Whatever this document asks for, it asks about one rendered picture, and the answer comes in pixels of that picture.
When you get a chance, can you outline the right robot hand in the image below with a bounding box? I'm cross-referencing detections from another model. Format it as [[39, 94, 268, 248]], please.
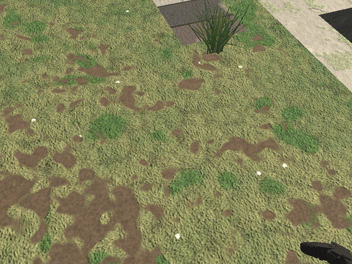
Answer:
[[300, 242, 352, 264]]

